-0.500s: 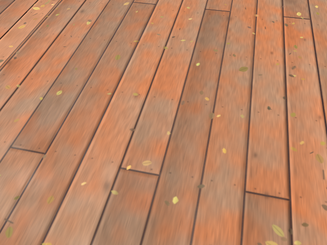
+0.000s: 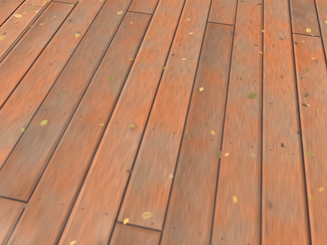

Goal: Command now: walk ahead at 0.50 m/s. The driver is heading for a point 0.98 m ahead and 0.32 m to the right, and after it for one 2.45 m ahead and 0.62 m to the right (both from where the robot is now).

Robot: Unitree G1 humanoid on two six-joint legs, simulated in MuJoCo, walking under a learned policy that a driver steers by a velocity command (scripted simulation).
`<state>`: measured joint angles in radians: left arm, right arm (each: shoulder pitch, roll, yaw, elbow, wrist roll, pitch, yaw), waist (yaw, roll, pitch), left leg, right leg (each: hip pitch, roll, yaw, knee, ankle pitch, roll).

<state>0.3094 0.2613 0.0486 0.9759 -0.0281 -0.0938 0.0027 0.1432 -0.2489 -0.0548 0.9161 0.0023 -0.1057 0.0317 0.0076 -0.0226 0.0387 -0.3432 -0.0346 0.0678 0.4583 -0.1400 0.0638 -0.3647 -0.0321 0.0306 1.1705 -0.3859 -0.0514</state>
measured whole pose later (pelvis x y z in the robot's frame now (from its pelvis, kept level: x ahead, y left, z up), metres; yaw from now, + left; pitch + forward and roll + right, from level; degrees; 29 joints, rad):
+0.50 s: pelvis +0.29 -0.06 -0.01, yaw -2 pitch +2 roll +1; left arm 0.10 0.25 0.06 0.87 -0.01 -0.09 -0.04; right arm 0.32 -0.27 -0.05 1.00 0.02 -0.09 0.00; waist -0.02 0.01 0.04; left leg -0.24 0.00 -0.02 1.07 -0.46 0.03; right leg -0.44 0.03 -0.04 0.55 -0.15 -0.07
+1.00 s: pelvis +0.56 -0.05 -0.01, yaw -16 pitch +2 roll +1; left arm 0.37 0.28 0.07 0.88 -0.03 -0.05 0.02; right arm 0.03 -0.26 -0.05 0.81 0.00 -0.13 0.01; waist 0.06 -0.02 0.01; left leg -0.40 -0.02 0.00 0.50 -0.13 0.01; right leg -0.27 0.06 0.14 0.97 -0.51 -0.04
